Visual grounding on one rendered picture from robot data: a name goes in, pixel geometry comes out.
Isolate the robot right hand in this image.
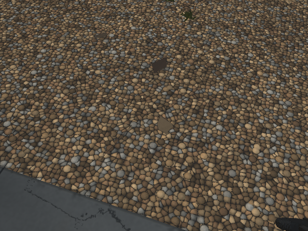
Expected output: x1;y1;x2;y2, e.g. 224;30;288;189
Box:
275;218;308;231

